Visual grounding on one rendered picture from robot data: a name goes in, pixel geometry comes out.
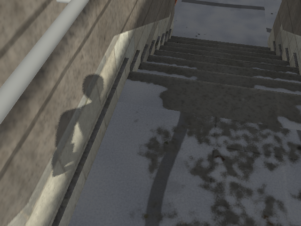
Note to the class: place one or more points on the stairs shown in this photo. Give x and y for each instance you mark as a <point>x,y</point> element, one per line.
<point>235,64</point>

